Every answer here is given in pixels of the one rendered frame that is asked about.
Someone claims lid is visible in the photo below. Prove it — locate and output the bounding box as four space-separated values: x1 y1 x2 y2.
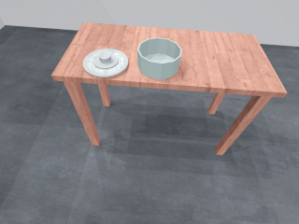
82 49 128 77

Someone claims knob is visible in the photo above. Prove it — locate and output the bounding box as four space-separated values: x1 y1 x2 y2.
98 51 111 63

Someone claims table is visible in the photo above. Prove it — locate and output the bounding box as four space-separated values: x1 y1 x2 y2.
51 22 287 155

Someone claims pot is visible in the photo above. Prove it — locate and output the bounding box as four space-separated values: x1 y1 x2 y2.
137 37 182 79

